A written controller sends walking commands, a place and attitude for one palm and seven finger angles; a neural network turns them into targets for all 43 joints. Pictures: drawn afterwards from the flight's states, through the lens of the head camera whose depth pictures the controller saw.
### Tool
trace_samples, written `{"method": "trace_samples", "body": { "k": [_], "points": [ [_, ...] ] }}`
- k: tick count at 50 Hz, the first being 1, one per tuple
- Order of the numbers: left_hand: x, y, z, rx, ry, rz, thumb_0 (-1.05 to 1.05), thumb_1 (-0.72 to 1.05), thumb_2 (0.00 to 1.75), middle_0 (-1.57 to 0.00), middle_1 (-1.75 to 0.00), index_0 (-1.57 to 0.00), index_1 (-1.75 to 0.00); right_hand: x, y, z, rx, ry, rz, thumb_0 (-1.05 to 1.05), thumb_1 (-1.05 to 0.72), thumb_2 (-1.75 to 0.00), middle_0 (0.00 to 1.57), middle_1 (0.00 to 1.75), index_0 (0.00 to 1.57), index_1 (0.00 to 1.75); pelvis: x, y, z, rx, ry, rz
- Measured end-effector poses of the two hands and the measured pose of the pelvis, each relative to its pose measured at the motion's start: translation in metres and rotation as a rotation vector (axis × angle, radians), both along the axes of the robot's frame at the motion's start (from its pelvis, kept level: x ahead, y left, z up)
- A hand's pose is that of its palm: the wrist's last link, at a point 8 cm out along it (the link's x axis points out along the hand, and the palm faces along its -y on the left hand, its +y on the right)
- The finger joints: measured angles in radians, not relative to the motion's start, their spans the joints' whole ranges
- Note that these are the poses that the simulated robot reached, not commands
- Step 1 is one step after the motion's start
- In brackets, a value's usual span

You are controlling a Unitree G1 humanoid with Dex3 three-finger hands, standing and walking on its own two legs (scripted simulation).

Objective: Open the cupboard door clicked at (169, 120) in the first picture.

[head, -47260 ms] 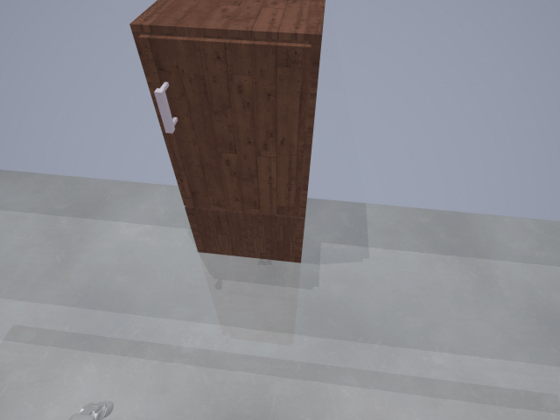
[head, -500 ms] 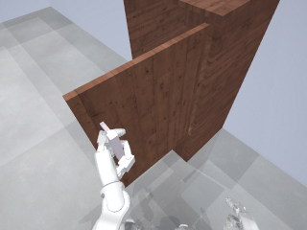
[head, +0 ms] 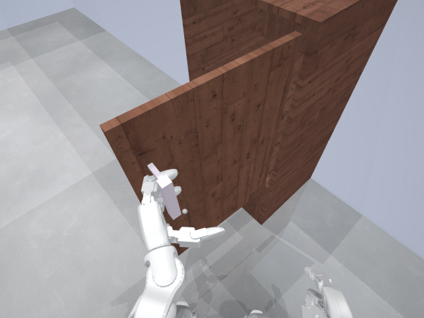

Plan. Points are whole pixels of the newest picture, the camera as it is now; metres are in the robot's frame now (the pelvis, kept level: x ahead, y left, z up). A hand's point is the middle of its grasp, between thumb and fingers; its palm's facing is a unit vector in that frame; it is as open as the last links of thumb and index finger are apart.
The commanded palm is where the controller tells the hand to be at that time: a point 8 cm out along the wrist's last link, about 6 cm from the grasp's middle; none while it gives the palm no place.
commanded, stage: open thumb and fingers to let go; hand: left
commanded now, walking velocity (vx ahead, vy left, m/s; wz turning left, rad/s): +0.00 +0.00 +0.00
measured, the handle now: (164, 191) +0.34 +0.11 +0.05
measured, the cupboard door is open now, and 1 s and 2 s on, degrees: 86 90 90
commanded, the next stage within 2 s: slide the hand sideways off the handle in 0.22 s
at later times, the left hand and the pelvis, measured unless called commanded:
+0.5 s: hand (184, 233) +0.26 +0.06 +0.04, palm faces -0.10 -0.99 -0.07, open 15.9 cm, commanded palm +0.25 +0.11 +0.04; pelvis -0.01 +0.02 -0.01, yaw +0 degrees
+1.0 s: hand (171, 246) +0.24 +0.08 +0.05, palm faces -0.07 -1.00 +0.02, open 15.9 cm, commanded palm +0.21 +0.16 +0.04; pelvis +0.00 +0.03 -0.01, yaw -2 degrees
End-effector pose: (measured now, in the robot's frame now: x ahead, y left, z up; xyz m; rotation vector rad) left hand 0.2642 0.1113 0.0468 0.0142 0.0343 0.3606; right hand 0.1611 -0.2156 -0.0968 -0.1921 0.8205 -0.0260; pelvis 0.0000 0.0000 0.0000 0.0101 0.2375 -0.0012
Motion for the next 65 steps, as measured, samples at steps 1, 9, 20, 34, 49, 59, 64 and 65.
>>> {"method": "trace_samples", "body": {
  "k": [1, 9, 20, 34, 49, 59, 64, 65],
  "points": [
    [0.0, 0.0, 0.0, 0.0, 0.0, -0.003, -0.01, -0.41, 0.34, -0.31, -1.11, -0.31, -1.09, -0.001, 0.001, 0.0, 0.0, 0.0, -0.001, 0.01, -0.9, -0.9, 0.2, 0.3, 0.2, 0.3, 0.0, 0.001, 0.0, -0.001, -0.001, -0.001],
    [0.002, 0.0, 0.0, -0.005, 0.003, -0.031, -0.01, -0.49, 0.31, -0.28, -0.8, -0.3, -0.81, -0.007, 0.01, 0.001, 0.002, 0.0, -0.004, 0.01, -0.9, -0.9, 0.2, 0.3, 0.2, 0.3, -0.003, 0.008, -0.001, -0.009, -0.005, -0.009],
    [-0.005, 0.006, 0.0, 0.024, -0.01, -0.155, -0.02, -0.5, 0.3, -0.35, -0.58, -0.33, -0.61, -0.009, 0.018, 0.002, 0.013, -0.022, 0.014, 0.01, -0.9, -0.9, 0.2, 0.3, 0.2, 0.3, -0.008, 0.015, -0.004, -0.015, -0.012, -0.004],
    [-0.024, 0.001, 0.0, -0.063, -0.031, -0.456, -0.02, -0.51, 0.3, -0.16, -0.33, -0.19, -0.35, -0.021, 0.017, 0.008, -0.001, -0.054, -0.033, 0.01, -0.9, -0.9, 0.2, 0.3, 0.2, 0.3, -0.014, 0.028, -0.006, -0.016, -0.023, -0.024],
    [-0.042, 0.026, 0.0, -0.043, -0.003, -0.432, -0.02, -0.5, 0.3, -0.22, -0.33, -0.24, -0.34, -0.005, 0.024, 0.014, 0.019, -0.071, -0.034, 0.01, -0.9, -0.9, 0.2, 0.3, 0.2, 0.3, -0.003, 0.026, -0.006, -0.018, -0.018, -0.036],
    [-0.062, 0.045, -0.003, -0.019, 0.019, -0.397, -0.02, -0.5, 0.3, -0.22, -0.33, -0.24, -0.34, 0.009, 0.013, 0.011, 0.004, -0.091, -0.024, 0.01, -0.9, -0.9, 0.2, 0.3, 0.2, 0.3, 0.003, 0.019, -0.012, -0.016, 0.003, -0.028],
    [-0.074, 0.056, -0.003, -0.01, 0.03, -0.381, -0.02, -0.5, 0.3, -0.21, -0.33, -0.23, -0.34, 0.013, 0.007, 0.008, -0.001, -0.102, -0.031, 0.01, -0.9, -0.9, 0.2, 0.3, 0.2, 0.3, 0.004, 0.015, -0.014, -0.016, 0.01, -0.023],
    [-0.076, 0.058, -0.003, -0.007, 0.03, -0.378, -0.02, -0.5, 0.3, -0.2, -0.33, -0.23, -0.34, 0.014, 0.006, 0.008, -0.002, -0.104, -0.032, 0.01, -0.9, -0.9, 0.2, 0.3, 0.2, 0.3, 0.004, 0.014, -0.015, -0.016, 0.011, -0.022]
  ]
}}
